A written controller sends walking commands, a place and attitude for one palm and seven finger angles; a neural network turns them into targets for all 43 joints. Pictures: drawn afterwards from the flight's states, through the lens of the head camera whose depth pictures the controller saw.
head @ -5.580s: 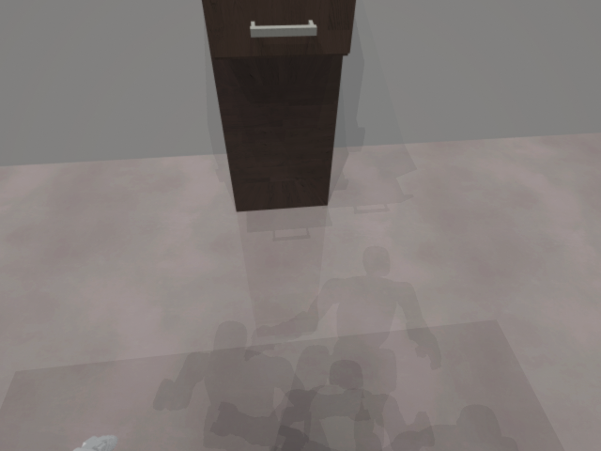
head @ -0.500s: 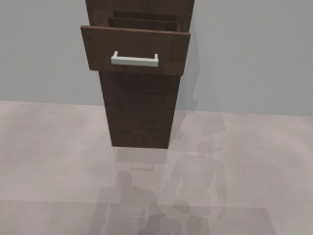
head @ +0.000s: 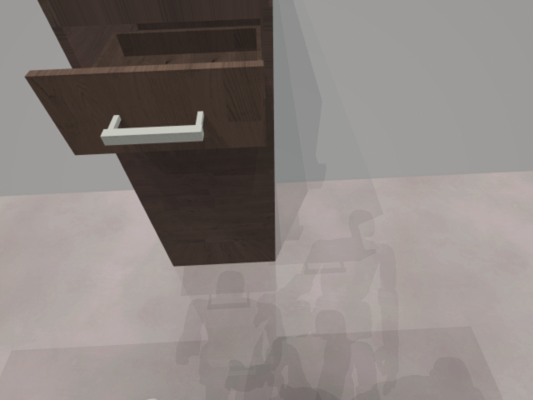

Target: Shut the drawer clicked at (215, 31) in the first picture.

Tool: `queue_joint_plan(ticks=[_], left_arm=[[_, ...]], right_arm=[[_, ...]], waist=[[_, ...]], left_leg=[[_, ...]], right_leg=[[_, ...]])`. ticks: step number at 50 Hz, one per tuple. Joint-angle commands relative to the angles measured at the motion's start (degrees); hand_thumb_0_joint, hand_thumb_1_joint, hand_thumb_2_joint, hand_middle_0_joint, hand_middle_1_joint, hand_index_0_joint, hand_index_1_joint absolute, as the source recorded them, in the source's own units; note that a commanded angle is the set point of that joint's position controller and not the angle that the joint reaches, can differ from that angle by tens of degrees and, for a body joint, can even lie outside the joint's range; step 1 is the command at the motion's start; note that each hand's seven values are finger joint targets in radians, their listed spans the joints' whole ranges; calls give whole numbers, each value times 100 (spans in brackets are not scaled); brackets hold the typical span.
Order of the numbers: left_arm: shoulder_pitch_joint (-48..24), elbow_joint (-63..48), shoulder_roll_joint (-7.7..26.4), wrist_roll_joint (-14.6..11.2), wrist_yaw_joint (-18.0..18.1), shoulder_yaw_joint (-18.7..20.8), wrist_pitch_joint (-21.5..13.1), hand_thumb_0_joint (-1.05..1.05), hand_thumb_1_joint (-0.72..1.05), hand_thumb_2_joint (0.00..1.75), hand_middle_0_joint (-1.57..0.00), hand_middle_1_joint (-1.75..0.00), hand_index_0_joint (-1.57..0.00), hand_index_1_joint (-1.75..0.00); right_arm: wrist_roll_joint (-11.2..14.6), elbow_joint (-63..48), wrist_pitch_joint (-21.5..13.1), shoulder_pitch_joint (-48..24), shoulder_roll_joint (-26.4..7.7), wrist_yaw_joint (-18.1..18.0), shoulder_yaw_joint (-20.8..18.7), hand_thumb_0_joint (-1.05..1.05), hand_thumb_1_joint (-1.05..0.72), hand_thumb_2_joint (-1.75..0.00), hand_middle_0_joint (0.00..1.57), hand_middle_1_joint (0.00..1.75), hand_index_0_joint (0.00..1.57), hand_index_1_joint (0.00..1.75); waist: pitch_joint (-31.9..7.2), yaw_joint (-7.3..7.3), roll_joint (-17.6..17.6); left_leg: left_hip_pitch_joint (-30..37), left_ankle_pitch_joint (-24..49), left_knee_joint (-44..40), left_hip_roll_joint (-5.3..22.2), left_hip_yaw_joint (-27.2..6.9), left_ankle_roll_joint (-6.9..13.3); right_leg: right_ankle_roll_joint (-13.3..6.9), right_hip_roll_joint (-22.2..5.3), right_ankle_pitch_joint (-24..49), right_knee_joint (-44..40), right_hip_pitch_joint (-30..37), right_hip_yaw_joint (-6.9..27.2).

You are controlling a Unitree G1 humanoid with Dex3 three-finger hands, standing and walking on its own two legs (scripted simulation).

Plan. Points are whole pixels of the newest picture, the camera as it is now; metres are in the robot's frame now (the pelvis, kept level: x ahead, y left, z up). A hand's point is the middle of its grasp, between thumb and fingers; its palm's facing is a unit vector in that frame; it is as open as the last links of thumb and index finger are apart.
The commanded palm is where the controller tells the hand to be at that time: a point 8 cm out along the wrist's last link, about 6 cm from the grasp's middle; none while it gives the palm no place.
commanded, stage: take the last steps up to it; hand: left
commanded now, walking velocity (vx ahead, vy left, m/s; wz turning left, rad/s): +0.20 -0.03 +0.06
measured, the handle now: (155, 127) +0.53 +0.21 +0.13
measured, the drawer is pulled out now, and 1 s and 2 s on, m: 0.18 0.18 0.18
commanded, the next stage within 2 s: come to a stop and stand still in 0.14 s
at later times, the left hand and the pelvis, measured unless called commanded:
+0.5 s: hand out of the picture +0.09 +0.17 -0.17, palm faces +0.06 -0.98 -0.16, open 7.4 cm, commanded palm none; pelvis +0.12 +0.01 +0.01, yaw -1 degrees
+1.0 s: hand out of the picture +0.13 +0.13 -0.13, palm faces +0.07 -0.96 -0.27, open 7.3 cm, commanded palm none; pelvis +0.09 -0.06 +0.02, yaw +0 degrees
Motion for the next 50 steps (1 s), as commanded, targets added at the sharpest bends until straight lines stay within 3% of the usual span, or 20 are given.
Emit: queue_joint_plan(ticks=[1,8,11,13,14,15,16,17,18,21,26,28,32,34,35,36,38,40,42,50], left_arm=[[689,59,523,55,103,43,-56,0,90,90,-20,-30,-20,-30],[947,166,711,64,78,60,-79,0,90,90,-20,-30,-20,-30],[1151,285,748,62,69,71,-54,0,90,90,-20,-30,-20,-30],[1141,348,662,20,95,31,-7,0,90,90,-20,-30,-20,-30],[1113,386,514,-11,126,-22,29,0,90,90,-20,-30,-20,-30],[1264,413,327,-22,154,-88,56,0,90,90,-20,-30,-20,-30],[1440,403,201,-42,189,-139,107,0,90,90,-20,-30,-20,-30],[1622,469,160,-47,240,-172,162,0,90,90,-20,-30,-20,-30],[1648,531,281,-64,271,-168,245,0,90,90,-20,-30,-20,-30],[1366,366,498,-25,280,-90,414,0,90,90,-20,-30,-20,-30],[1087,-2,409,18,257,104,539,0,90,90,-20,-30,-20,-30],[1123,-115,335,9,243,132,568,0,90,90,-20,-30,-20,-30],[1285,-149,252,20,212,85,521,0,90,90,-20,-30,-20,-30],[1595,-9,445,73,216,60,414,0,90,90,-20,-30,-20,-30],[1311,-99,883,120,233,59,321,0,90,90,-20,-30,-20,-30],[873,-323,1291,115,213,102,337,0,90,90,-20,-30,-20,-30],[630,-399,1380,91,212,150,321,0,90,90,-20,-30,-20,-30],[314,-442,1209,75,196,122,308,0,90,90,-20,-30,-20,-30],[365,-492,1193,67,198,154,310,0,90,90,-20,-30,-20,-30],[1120,-276,1242,79,249,249,271,0,90,90,-20,-30,-20,-30]], right_arm=[[-34,-471,-75,134,-106,46,-18,0,-90,-90,20,30,20,30],[-16,-832,-95,-656,-167,119,47,0,-90,-90,20,30,20,30],[-3,-913,-174,-1002,-178,112,69,0,-90,-90,20,30,20,30],[-3,-814,-211,-915,-164,54,140,0,-90,-90,20,30,20,30],[6,-677,-243,-747,-189,8,181,0,-90,-90,20,30,20,30],[4,-574,-304,-436,-406,-52,175,0,-90,-90,20,30,20,30],[29,-524,-297,-297,-694,-100,136,0,-90,-90,20,30,20,30],[72,-491,-242,-414,-792,-157,150,0,-90,-90,20,30,20,30],[110,-475,-194,-575,-801,-222,172,0,-90,-90,20,30,20,30],[108,-508,-77,-756,-856,-312,68,0,-90,-90,20,30,20,30],[24,-816,93,-1063,-1004,-285,-174,0,-90,-90,20,30,20,30],[5,-930,101,-1301,-1005,-235,-189,0,-90,-90,20,30,20,30],[-22,-1023,116,-1559,-950,-112,-164,0,-90,-90,20,30,20,30],[41,-993,128,-1513,-732,-51,-119,0,-90,-90,20,30,20,30],[114,-1018,162,-1323,-338,-13,-53,0,-90,-90,20,30,20,30],[91,-1146,225,-1323,-307,42,-19,0,-90,-90,20,30,20,30],[29,-1164,310,-1546,-551,49,-49,0,-90,-90,20,30,20,30],[19,-927,264,-1115,-677,78,-78,0,-90,-90,20,30,20,30],[12,-856,246,-870,-686,93,-74,0,-90,-90,20,30,20,30],[17,-1084,228,-943,-694,37,-29,0,-90,-90,20,30,20,30]], waist=[[-40,1,-802],[-4,127,-671],[24,257,-596],[48,169,-525],[-68,92,-445],[-463,61,60],[-732,117,613],[-739,194,852],[-726,208,1240],[-315,168,770],[-869,123,150],[-984,212,350],[-739,359,731],[-644,507,101],[-382,329,-1137],[-12,271,-1546],[301,386,-1668],[288,209,-1190],[195,234,-1022],[-391,581,-1077]], left_leg=[[-731,638,-202,252,-49,-79],[-692,688,-2167,108,202,-142],[-361,716,-2813,-24,324,-125],[192,1127,-3528,-123,364,-138],[779,1924,-4125,-107,266,-148],[1533,3730,-4286,265,-131,-27],[2090,5589,-4069,917,-593,289],[2131,6503,-4119,1301,-777,563],[2021,6961,-4338,1367,-867,736],[1903,7183,-4565,1440,-870,965],[1817,5862,-4446,1492,-628,1124],[1508,5085,-4491,1372,-437,1020],[442,2669,-4686,1082,-362,748],[1,975,-4091,490,-104,283],[-270,-67,-3378,-120,222,-115],[-225,-465,-2901,-327,155,-217],[-303,-341,-2099,-264,-273,-144],[-384,173,-1666,-300,-326,-147],[-473,393,-1478,-336,-280,-207],[-791,7,-1896,-367,-272,-389]], right_leg=[[-460,-1386,119,-2359,244,1255],[-759,-1348,665,-2332,800,1110],[-718,-1384,1004,-2076,996,1170],[-515,-1157,1663,-1630,993,938],[-291,-927,2111,-1188,881,771],[19,-625,2066,-627,729,598],[291,-400,917,-435,444,484],[433,-250,-345,-377,463,428],[518,-227,-1040,-78,515,484],[495,-229,-1588,893,-33,787],[496,-75,-1708,2333,-508,1023],[507,-78,-1521,2270,-370,999],[451,-92,-954,927,555,685],[502,-172,58,-730,1188,734],[220,-1107,-373,-1690,768,2058],[-218,-1862,-830,-2313,7,2770],[-448,-1898,-1348,-2543,-449,3145],[-398,-1590,-907,-2305,-130,2518],[-356,-1502,-288,-2112,215,2133],[-639,-1766,1617,-1642,1703,2173]])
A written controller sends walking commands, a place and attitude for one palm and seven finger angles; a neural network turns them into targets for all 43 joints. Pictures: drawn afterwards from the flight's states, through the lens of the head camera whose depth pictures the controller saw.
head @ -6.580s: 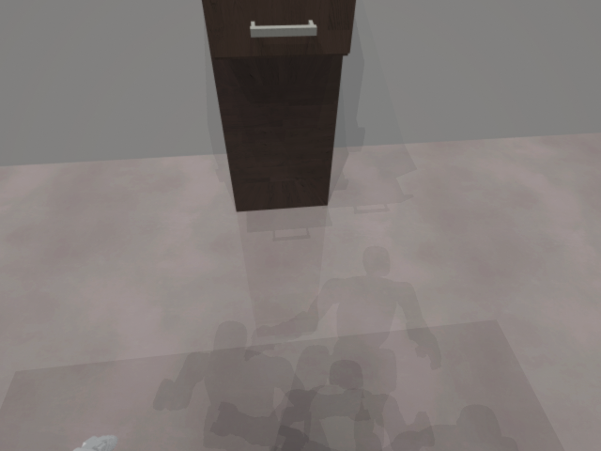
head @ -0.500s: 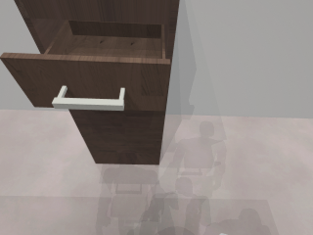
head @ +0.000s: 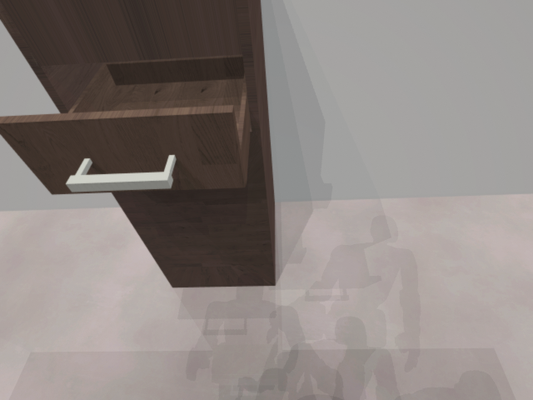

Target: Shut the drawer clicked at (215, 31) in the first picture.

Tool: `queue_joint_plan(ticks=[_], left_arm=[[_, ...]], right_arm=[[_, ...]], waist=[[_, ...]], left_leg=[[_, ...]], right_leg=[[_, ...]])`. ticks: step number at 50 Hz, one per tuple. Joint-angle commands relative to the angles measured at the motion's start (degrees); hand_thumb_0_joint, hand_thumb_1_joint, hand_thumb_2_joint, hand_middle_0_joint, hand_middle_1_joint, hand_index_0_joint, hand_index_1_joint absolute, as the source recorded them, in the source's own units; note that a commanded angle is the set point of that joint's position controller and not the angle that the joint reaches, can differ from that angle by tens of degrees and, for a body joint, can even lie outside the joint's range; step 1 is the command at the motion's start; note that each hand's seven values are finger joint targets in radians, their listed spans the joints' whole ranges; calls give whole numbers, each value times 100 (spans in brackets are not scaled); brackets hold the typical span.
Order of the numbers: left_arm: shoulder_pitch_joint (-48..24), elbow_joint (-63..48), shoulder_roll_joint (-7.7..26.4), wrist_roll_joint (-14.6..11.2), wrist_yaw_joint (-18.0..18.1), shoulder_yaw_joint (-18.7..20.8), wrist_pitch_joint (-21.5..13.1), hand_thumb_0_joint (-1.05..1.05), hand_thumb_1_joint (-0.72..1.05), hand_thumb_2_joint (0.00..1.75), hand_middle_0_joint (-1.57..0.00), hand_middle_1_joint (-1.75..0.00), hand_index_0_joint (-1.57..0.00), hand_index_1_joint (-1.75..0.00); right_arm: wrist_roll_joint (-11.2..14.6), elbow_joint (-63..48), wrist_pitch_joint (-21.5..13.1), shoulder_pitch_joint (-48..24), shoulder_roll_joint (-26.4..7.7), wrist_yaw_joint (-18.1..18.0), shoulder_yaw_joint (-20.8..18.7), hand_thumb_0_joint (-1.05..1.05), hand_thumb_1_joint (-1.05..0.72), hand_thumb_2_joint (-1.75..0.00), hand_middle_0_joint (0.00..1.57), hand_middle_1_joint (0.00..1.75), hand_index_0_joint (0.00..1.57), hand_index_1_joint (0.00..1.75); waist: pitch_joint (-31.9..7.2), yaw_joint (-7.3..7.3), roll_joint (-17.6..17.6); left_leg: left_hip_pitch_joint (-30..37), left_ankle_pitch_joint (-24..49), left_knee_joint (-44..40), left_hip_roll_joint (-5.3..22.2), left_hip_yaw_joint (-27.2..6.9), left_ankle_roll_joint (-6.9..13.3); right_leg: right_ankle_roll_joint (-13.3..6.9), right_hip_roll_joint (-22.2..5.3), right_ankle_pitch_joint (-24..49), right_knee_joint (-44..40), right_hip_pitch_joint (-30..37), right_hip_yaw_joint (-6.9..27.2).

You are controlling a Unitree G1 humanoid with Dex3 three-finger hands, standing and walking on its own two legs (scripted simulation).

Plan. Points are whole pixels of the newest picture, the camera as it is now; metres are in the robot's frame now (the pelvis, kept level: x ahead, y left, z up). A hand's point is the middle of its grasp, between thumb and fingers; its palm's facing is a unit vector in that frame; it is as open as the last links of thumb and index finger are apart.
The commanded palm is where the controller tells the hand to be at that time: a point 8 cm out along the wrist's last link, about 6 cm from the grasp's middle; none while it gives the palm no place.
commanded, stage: come to a stop and stand still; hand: left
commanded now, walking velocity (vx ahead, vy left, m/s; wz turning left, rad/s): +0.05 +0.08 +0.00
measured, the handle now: (124, 172) +0.44 +0.28 +0.11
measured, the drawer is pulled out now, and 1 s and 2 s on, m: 0.18 0.18 0.18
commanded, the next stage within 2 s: look again from close up in 1.00 s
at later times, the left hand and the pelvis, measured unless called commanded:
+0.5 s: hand out of the picture -0.01 +0.24 -0.19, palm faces +0.04 -0.98 -0.17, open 7.4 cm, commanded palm none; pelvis +0.00 +0.07 -0.01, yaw -1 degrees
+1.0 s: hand out of the picture +0.02 +0.23 -0.19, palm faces +0.02 -0.98 -0.19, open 7.3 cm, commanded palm none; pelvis +0.02 +0.06 -0.01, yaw -1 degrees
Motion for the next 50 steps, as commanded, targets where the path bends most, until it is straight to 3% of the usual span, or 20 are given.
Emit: queue_joint_plan(ticks=[1,5,6,8,9,10,11,12,13,15,17,21,29,50], left_arm=[[648,-73,1245,38,80,340,-78,0,90,90,-20,-30,-20,-30],[443,-26,1288,61,56,340,-42,0,90,90,-20,-30,-20,-30],[352,-3,1275,53,47,330,-25,0,90,90,-20,-30,-20,-30],[69,32,1199,-7,45,309,15,0,90,90,-20,-30,-20,-30],[43,38,1025,-44,33,251,46,0,90,90,-20,-30,-20,-30],[143,33,773,-67,10,193,72,0,90,90,-20,-30,-20,-30],[205,4,587,-49,-12,144,90,0,90,90,-20,-30,-20,-30],[173,22,461,-31,-29,110,84,0,90,90,-20,-30,-20,-30],[101,142,437,5,-21,79,114,0,90,90,-20,-30,-20,-30],[274,321,491,2,-45,37,92,0,90,90,-20,-30,-20,-30],[459,488,556,-21,-40,-5,37,0,90,90,-20,-30,-20,-30],[408,654,636,-31,-9,-37,-3,0,90,90,-20,-30,-20,-30],[451,742,557,-61,33,-62,-27,0,90,90,-20,-30,-20,-30],[509,746,462,-81,84,-45,-72,0,90,90,-20,-30,-20,-30]], right_arm=[[51,-552,-166,-361,-209,-18,27,0,-90,-90,20,30,20,30],[90,-494,-238,-190,-108,-37,89,0,-90,-90,20,30,20,30],[100,-441,-243,-81,-83,-45,92,0,-90,-90,20,30,20,30],[95,-219,-305,377,-53,-77,132,0,-90,-90,20,30,20,30],[94,-151,-355,461,-147,-93,140,0,-90,-90,20,30,20,30],[52,-171,-393,426,-397,-112,105,0,-90,-90,20,30,20,30],[49,-270,-377,287,-706,-123,69,0,-90,-90,20,30,20,30],[33,-324,-362,22,-748,-139,79,0,-90,-90,20,30,20,30],[41,-277,-394,-206,-582,-154,119,0,-90,-90,20,30,20,30],[58,-217,-427,-319,-384,-200,194,0,-90,-90,20,30,20,30],[83,-113,-469,-166,-315,-225,210,0,-90,-90,20,30,20,30],[115,37,-480,75,-232,-214,217,0,-90,-90,20,30,20,30],[108,248,-547,228,-140,-241,276,0,-90,-90,20,30,20,30],[103,498,-560,658,91,-282,256,0,-90,-90,20,30,20,30]], waist=[[-185,323,-1072],[-351,221,-1321],[-311,151,-1339],[-337,-121,-1183],[-287,-150,-743],[-200,-115,121],[-66,-49,600],[198,17,610],[433,22,1057],[505,113,960],[204,108,596],[175,-30,-180],[79,-28,38],[175,-66,-113]], left_leg=[[-660,-372,-412,105,-57,-46],[32,-327,-1340,23,98,33],[329,-153,-1659,-15,173,54],[1288,696,-2780,-17,296,100],[1682,878,-3108,154,137,155],[1618,904,-3329,779,-559,361],[1084,458,-3616,1383,-1118,623],[357,-139,-3881,1479,-1262,780],[115,-360,-4196,1296,-1186,764],[308,584,-3931,1017,-761,687],[768,1631,-3470,815,-476,582],[963,1661,-3249,622,-264,389],[1124,2147,-3241,597,-178,349],[1216,2252,-3175,575,-73,334]], right_leg=[[-790,-1603,1602,-805,1079,1530],[-714,-1402,1385,-794,799,1357],[-633,-1307,1123,-795,581,1281],[-330,-1030,428,-567,-43,1011],[-129,-719,-47,-308,-429,803],[90,-317,-521,52,-782,485],[248,-84,-787,385,-692,113],[317,6,-728,497,-449,-44],[335,-39,-589,657,-290,-43],[300,-103,-250,527,-169,73],[296,-168,338,36,61,185],[270,-275,826,-256,199,354],[260,-323,1061,-246,397,323],[183,-308,1448,-225,497,329]])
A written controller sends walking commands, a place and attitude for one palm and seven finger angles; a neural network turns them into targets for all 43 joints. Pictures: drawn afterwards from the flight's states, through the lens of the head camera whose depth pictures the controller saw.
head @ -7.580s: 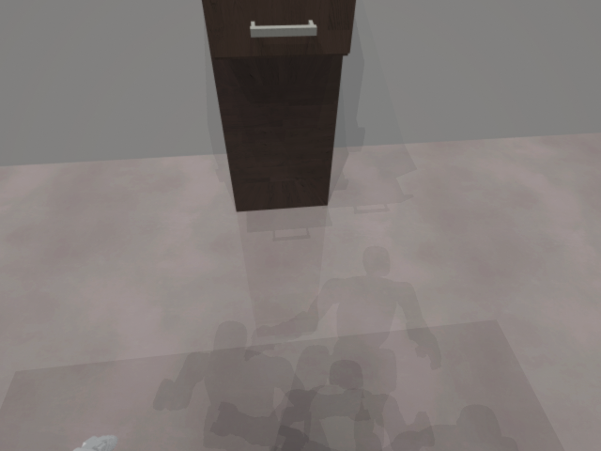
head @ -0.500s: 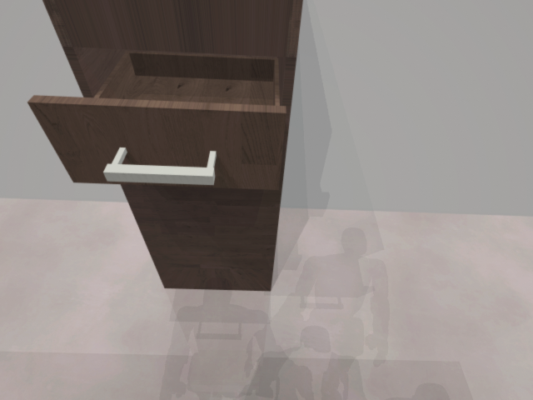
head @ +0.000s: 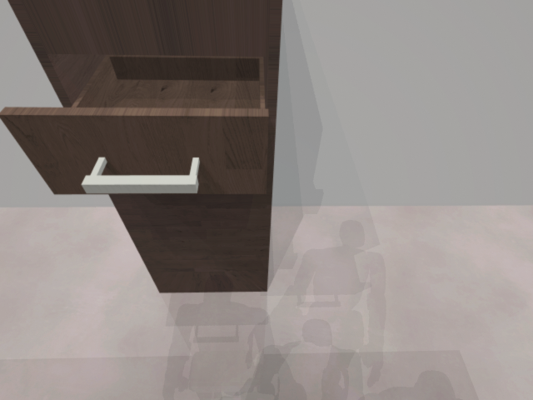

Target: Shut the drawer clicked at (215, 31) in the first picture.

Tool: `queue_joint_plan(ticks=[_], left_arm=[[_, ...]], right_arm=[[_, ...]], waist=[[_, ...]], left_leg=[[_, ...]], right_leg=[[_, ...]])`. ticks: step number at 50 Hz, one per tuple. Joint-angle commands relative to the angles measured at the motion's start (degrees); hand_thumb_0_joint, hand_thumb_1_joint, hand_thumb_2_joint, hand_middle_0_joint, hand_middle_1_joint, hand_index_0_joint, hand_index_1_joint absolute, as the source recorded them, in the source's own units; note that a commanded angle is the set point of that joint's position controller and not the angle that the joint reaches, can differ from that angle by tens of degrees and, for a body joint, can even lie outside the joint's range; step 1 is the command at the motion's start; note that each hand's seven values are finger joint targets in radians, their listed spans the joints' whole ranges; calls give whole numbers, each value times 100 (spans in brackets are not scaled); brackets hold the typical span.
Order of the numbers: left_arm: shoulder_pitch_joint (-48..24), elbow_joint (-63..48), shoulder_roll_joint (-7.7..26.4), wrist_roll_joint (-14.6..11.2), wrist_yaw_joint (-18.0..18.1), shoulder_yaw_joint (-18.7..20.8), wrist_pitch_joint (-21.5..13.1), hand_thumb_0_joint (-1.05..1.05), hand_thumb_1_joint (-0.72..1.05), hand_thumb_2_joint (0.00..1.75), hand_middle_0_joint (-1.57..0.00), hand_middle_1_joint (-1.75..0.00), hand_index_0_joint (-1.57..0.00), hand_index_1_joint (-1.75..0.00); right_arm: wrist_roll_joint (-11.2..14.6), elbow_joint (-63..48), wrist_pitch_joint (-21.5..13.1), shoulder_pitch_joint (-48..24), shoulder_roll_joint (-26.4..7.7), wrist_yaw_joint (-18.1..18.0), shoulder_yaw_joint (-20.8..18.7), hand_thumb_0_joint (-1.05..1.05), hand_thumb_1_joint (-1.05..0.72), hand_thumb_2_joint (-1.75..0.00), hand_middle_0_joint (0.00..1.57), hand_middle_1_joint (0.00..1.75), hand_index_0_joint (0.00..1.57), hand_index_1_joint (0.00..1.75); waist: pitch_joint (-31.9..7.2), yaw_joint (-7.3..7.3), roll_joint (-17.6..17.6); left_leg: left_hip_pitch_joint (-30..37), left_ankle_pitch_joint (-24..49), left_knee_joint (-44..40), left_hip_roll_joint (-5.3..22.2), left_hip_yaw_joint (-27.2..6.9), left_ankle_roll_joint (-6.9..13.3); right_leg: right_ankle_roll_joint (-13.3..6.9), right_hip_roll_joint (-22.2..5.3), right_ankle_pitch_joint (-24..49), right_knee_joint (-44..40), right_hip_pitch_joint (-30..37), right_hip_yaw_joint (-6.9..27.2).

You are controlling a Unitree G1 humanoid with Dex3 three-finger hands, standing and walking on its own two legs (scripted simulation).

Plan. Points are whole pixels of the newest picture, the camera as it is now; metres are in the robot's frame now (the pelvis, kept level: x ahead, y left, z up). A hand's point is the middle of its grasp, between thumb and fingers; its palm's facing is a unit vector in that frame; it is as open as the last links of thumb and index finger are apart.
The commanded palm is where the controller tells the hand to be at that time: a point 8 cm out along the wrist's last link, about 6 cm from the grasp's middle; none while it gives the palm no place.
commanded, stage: look again from close up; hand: left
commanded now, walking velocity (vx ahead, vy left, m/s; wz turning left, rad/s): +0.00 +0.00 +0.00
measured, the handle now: (145, 174) +0.42 +0.22 +0.11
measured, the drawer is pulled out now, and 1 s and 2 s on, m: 0.18 0.18 0.18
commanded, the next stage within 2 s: shuffle to correct the standing spot in 0.56 s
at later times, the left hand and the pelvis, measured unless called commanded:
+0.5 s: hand out of the picture -0.03 +0.17 -0.18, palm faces +0.03 -0.98 -0.20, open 7.4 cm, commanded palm none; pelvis -0.04 +0.00 -0.01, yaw +0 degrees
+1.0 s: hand out of the picture -0.07 +0.15 -0.19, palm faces +0.07 -0.99 -0.14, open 7.4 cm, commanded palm none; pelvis -0.03 +0.00 -0.01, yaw +1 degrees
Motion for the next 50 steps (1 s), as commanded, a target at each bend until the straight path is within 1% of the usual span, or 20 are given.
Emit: queue_joint_plan(ticks=[1,4,5,6,7,8,11,14,20,21,27,33,37,40,42,44,45,47,48,50], left_arm=[[432,-117,461,16,6,101,-71,0,90,90,-20,-30,-20,-30],[430,-110,464,17,3,103,-79,0,90,90,-20,-30,-20,-30],[750,7,658,75,239,67,-216,0,90,90,-20,-30,-20,-30],[708,-105,887,78,180,86,-306,0,90,90,-20,-30,-20,-30],[756,-244,757,41,150,81,-305,0,90,90,-20,-30,-20,-30],[598,-289,681,17,115,40,-284,0,90,90,-20,-30,-20,-30],[431,-378,567,48,57,8,-184,0,90,90,-20,-30,-20,-30],[411,-403,543,50,15,-14,-123,0,90,90,-20,-30,-20,-30],[389,-521,614,56,-35,-9,-82,0,90,90,-20,-30,-20,-30],[434,-520,606,61,-40,-9,-81,0,90,90,-20,-30,-20,-30],[512,-566,612,56,-57,5,-97,0,90,90,-20,-30,-20,-30],[597,-503,565,42,-56,19,-116,0,90,90,-20,-30,-20,-30],[742,-549,623,100,-87,124,-61,0,90,90,-20,-30,-20,-30],[937,-551,666,81,-106,205,-85,0,90,90,-20,-30,-20,-30],[910,-591,689,72,-103,251,-93,0,90,90,-20,-30,-20,-30],[777,-651,604,70,-122,253,-99,0,90,90,-20,-30,-20,-30],[737,-686,503,79,-140,246,-101,0,90,90,-20,-30,-20,-30],[618,-782,254,114,-180,210,-130,0,90,90,-20,-30,-20,-30],[539,-819,125,135,-202,185,-182,0,90,90,-20,-30,-20,-30],[622,-780,12,125,-239,172,-261,0,90,90,-20,-30,-20,-30]], right_arm=[[21,-134,-74,404,-636,-44,-95,0,-90,-90,20,30,20,30],[16,-140,-69,381,-627,-43,-89,0,-90,-90,20,30,20,30],[66,-611,-125,-164,-908,39,-87,0,-90,-90,20,30,20,30],[41,-840,-99,-140,-774,79,-55,0,-90,-90,20,30,20,30],[0,-792,-133,363,-560,77,-79,0,-90,-90,20,30,20,30],[4,-761,-138,458,-631,49,-95,0,-90,-90,20,30,20,30],[-7,-792,-96,313,-757,16,-95,0,-90,-90,20,30,20,30],[-10,-859,-43,130,-802,39,-81,0,-90,-90,20,30,20,30],[-20,-884,-25,86,-886,93,-57,0,-90,-90,20,30,20,30],[-23,-872,-28,82,-871,97,-58,0,-90,-90,20,30,20,30],[-24,-813,-24,211,-880,109,-42,0,-90,-90,20,30,20,30],[-22,-637,-20,367,-782,107,-15,0,-90,-90,20,30,20,30],[-83,-610,78,466,-810,145,-59,0,-90,-90,20,30,20,30],[-96,-653,76,542,-611,160,-48,0,-90,-90,20,30,20,30],[-94,-623,45,699,-534,157,-44,0,-90,-90,20,30,20,30],[-98,-560,-12,901,-519,156,-44,0,-90,-90,20,30,20,30],[-102,-539,-39,967,-580,150,-68,0,-90,-90,20,30,20,30],[-94,-475,-90,1143,-864,123,-134,0,-90,-90,20,30,20,30],[-83,-467,-122,1105,-912,97,-156,0,-90,-90,20,30,20,30],[-68,-525,-171,876,-866,74,-133,0,-90,-90,20,30,20,30]], waist=[[168,60,47],[214,48,34],[366,179,-153],[183,-5,-33],[-671,-77,0],[-1062,-108,95],[-428,-50,183],[290,-20,24],[660,-9,24],[639,11,183],[517,8,-78],[478,9,-26],[641,75,-182],[667,96,-633],[572,11,-611],[605,-74,-329],[665,-89,85],[863,-172,1100],[955,-143,1207],[785,15,839]], left_leg=[[-371,1970,-354,559,-339,87],[-400,1783,-382,550,-337,78],[-957,2440,806,593,-144,-77],[-1005,2118,675,326,-46,-56],[-703,1560,537,278,-122,27],[-507,1935,520,358,-220,67],[-603,2457,423,539,-372,124],[-964,1371,115,487,-435,143],[-1332,30,-338,410,-540,152],[-1329,-61,-403,413,-554,158],[-1331,-271,-433,370,-542,155],[-1327,-213,-403,349,-492,129],[-1789,-1540,-199,234,-512,230],[-1924,-1109,521,-45,-225,232],[-1697,-954,710,-70,-146,247],[-1444,-1032,387,48,-335,290],[-1373,-1254,59,201,-603,340],[-1328,-1856,-793,851,-1508,617],[-1203,-1559,-933,1129,-1897,816],[-1242,-370,-603,1124,-1627,890]], right_leg=[[-272,-287,1530,-185,212,169],[-279,-286,1462,-221,172,193],[-327,-569,3410,95,28,475],[-390,-678,4706,393,349,286],[-463,-657,4406,759,644,359],[-440,-563,3776,823,748,246],[-407,-292,1943,593,199,131],[-384,-242,975,266,-178,225],[-361,-183,-63,-52,-360,338],[-364,-178,-100,-91,-342,343],[-351,-209,-302,-236,-321,386],[-363,-238,-384,-299,-331,398],[-421,-232,-2004,-262,-485,418],[-632,-506,-2503,-534,-565,870],[-727,-595,-2675,-572,-771,941],[-715,-429,-2486,-238,-1076,674],[-666,-246,-2307,72,-1222,464],[-524,239,-1542,1191,-1444,-233],[-513,318,-1070,1544,-1581,-380],[-531,277,-768,1193,-1086,-367]])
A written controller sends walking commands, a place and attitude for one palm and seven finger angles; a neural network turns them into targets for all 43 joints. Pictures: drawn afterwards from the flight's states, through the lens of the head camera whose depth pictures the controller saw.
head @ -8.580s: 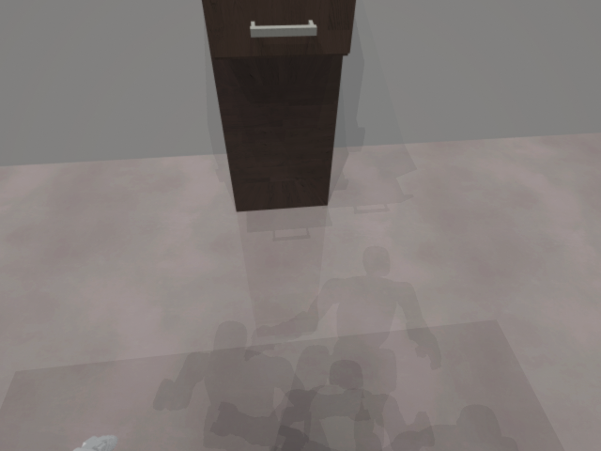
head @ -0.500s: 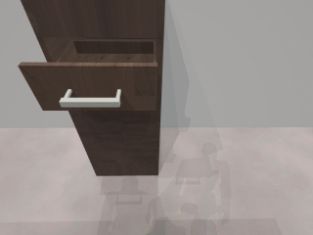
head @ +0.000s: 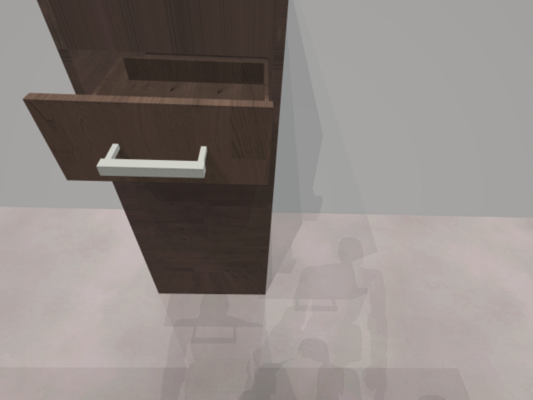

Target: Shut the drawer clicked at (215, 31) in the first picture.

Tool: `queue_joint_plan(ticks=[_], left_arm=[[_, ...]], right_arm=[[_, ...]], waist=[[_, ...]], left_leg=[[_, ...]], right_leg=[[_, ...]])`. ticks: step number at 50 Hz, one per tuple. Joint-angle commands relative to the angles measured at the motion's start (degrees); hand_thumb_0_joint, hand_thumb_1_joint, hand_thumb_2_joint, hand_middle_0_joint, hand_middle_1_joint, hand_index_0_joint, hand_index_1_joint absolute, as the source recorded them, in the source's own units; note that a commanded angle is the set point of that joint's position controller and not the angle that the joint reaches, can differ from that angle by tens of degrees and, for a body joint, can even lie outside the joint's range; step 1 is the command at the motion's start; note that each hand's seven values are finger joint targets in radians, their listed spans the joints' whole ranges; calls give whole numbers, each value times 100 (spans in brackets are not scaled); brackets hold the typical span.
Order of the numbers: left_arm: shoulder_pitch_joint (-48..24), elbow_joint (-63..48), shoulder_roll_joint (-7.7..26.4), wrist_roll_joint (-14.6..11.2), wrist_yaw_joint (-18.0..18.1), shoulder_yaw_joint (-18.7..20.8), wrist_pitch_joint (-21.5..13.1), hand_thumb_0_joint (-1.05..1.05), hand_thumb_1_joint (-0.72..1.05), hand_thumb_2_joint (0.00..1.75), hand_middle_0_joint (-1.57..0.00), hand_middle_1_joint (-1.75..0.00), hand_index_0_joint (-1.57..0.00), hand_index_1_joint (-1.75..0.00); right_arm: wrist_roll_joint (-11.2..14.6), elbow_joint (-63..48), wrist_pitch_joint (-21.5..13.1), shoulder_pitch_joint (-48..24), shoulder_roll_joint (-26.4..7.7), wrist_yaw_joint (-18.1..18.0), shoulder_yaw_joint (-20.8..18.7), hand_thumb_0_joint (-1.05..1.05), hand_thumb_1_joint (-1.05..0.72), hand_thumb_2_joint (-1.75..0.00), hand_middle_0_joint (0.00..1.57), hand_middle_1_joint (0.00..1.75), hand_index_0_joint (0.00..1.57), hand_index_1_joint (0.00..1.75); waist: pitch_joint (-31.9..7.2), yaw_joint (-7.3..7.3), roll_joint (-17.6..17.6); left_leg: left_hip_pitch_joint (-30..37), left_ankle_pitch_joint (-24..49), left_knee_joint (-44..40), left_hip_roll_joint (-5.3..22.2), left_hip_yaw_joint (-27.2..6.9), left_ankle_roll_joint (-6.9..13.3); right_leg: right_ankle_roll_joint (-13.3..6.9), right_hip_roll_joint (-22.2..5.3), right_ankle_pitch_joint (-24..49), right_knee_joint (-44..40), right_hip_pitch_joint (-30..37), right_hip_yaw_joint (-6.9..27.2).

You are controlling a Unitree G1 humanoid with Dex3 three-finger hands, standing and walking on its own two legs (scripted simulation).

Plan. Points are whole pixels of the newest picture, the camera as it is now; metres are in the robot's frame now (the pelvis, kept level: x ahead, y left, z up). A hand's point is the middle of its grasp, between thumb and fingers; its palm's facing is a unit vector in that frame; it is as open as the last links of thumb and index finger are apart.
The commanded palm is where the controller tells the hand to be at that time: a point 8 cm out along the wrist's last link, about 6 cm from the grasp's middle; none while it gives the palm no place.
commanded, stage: shuffle to correct the standing spot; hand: left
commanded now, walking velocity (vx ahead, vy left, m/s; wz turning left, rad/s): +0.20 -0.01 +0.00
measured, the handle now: (155, 159) +0.45 +0.22 +0.12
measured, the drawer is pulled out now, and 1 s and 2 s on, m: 0.18 0.18 0.18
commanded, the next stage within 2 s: come to a stop and stand still in 0.10 s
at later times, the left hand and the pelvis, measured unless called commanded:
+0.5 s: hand out of the picture +0.07 +0.19 -0.17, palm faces +0.08 -0.98 -0.17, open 7.3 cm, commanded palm none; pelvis +0.07 +0.03 +0.01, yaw +2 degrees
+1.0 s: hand out of the picture +0.10 +0.19 -0.16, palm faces +0.10 -0.97 -0.20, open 7.2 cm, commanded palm none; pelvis +0.05 +0.00 +0.01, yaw +3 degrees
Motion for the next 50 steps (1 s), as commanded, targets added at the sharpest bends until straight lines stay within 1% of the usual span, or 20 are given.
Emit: queue_joint_plan(ticks=[1,4,5,6,8,11,12,13,14,16,19,21,28,31,33,37,40,43,46,50], left_arm=[[90,-390,140,12,-58,88,-313,0,90,90,-20,-30,-20,-30],[1118,-21,880,-31,28,257,-389,0,90,90,-20,-30,-20,-30],[1259,11,988,-18,58,310,-398,0,90,90,-20,-30,-20,-30],[1222,13,887,3,105,303,-382,0,90,90,-20,-30,-20,-30],[598,-172,791,65,135,274,-360,0,90,90,-20,-30,-20,-30],[-98,-368,686,21,91,239,-279,0,90,90,-20,-30,-20,-30],[-150,-413,524,2,67,188,-216,0,90,90,-20,-30,-20,-30],[-119,-514,203,-13,49,125,-163,0,90,90,-20,-30,-20,-30],[-154,-642,99,-32,47,104,-167,0,90,90,-20,-30,-20,-30],[-272,-602,95,28,76,82,-162,0,90,90,-20,-30,-20,-30],[22,-275,-49,-56,80,2,-115,0,90,90,-20,-30,-20,-30],[-12,-232,11,-79,97,-16,-68,0,90,90,-20,-30,-20,-30],[-181,-525,435,-4,117,120,14,0,90,90,-20,-30,-20,-30],[-226,-623,777,12,150,142,-57,0,90,90,-20,-30,-20,-30],[-311,-666,950,-15,182,161,-92,0,90,90,-20,-30,-20,-30],[-793,-845,967,15,208,168,-78,0,90,90,-20,-30,-20,-30],[-952,-859,974,-37,180,199,-39,0,90,90,-20,-30,-20,-30],[-1001,-897,655,-58,143,150,39,0,90,90,-20,-30,-20,-30],[-686,-701,553,-18,115,90,29,0,90,90,-20,-30,-20,-30],[-540,-538,591,-34,108,48,-48,0,90,90,-20,-30,-20,-30]], right_arm=[[56,-216,-183,127,-672,-75,-81,0,-90,-90,20,30,20,30],[84,-456,-233,-202,-304,-27,-42,0,-90,-90,20,30,20,30],[66,-577,-191,-523,-308,-2,-67,0,-90,-90,20,30,20,30],[61,-685,-171,-721,-369,17,-105,0,-90,-90,20,30,20,30],[88,-683,-189,-733,-251,112,-119,0,-90,-90,20,30,20,30],[59,-343,-157,125,-9,127,-68,0,-90,-90,20,30,20,30],[49,-216,-150,433,-211,82,-87,0,-90,-90,20,30,20,30],[-2,-165,-181,781,-620,23,-161,0,-90,-90,20,30,20,30],[-38,-196,-161,950,-1021,-52,-225,0,-90,-90,20,30,20,30],[-50,-317,-183,333,-886,-97,-164,0,-90,-90,20,30,20,30],[7,-424,-267,-459,-599,-169,11,0,-90,-90,20,30,20,30],[33,-399,-226,-521,-715,-210,-38,0,-90,-90,20,30,20,30],[63,-460,-4,-626,-878,-219,-271,0,-90,-90,20,30,20,30],[97,-536,89,-560,-558,-160,-259,0,-90,-90,20,30,20,30],[122,-529,191,-532,-339,-110,-226,0,-90,-90,20,30,20,30],[127,-474,235,-598,-283,-61,-183,0,-90,-90,20,30,20,30],[113,-338,177,-348,-293,-53,-148,0,-90,-90,20,30,20,30],[44,-382,96,-650,-597,-43,-128,0,-90,-90,20,30,20,30],[47,-478,66,-923,-635,-42,-105,0,-90,-90,20,30,20,30],[44,-385,56,-648,-584,-35,-65,0,-90,-90,20,30,20,30]], waist=[[788,157,632],[476,440,-985],[595,568,-1396],[719,518,-1094],[731,209,-672],[665,-282,-476],[747,-366,32],[687,-437,1230],[614,-451,1568],[586,-191,1032],[246,145,788],[35,91,738],[-32,123,658],[-175,14,-291],[-372,20,-1238],[-110,-24,-832],[-56,-101,-549],[289,116,876],[467,282,576],[350,167,203]], left_leg=[[-717,409,-1305,960,-1095,736],[-2227,-746,870,-173,356,199],[-2609,-1228,1790,-52,216,205],[-2811,-1225,2229,111,78,215],[-2185,-1012,1773,380,-137,267],[324,483,-132,-86,639,94],[715,317,-452,65,396,28],[691,-201,-1404,1091,-1139,313],[413,-179,-2239,2126,-2608,931],[29,1341,-2084,2176,-2409,1246],[-45,4595,-1541,1623,-776,1000],[371,5372,-1279,1514,-413,904],[284,4286,-761,1293,-381,622],[-399,1864,-209,468,153,121],[-575,-198,462,38,301,-72],[-592,-622,781,27,67,-113],[170,470,-781,39,110,-100],[-511,676,-1609,768,-685,233],[-1158,-166,-1967,761,-752,273],[-774,-115,-1755,497,-508,161]], right_leg=[[-138,180,369,-499,236,-194],[-808,-1408,549,-1801,1776,1925],[-1094,-1850,468,-2253,1713,2470],[-1314,-2021,466,-2349,1635,2562],[-1153,-1829,366,-2161,828,1799],[-547,-873,-687,-1770,-982,392],[-378,-561,-832,-1170,-1381,161],[-82,-21,-792,54,-1691,-218],[41,220,-1124,1137,-1755,-401],[-21,-64,-852,2073,-1606,105],[177,-218,-125,1254,-542,167],[230,-93,100,451,-208,-19],[136,-42,1423,-796,354,-8],[-247,-827,4088,-733,801,822],[-703,-1406,4383,-1278,822,1239],[-957,-1349,3160,-1607,411,1199],[-572,-998,1920,-1427,87,1020],[-33,-207,587,-1203,223,387],[32,-143,855,-1141,861,227],[-20,-300,658,-1620,689,490]])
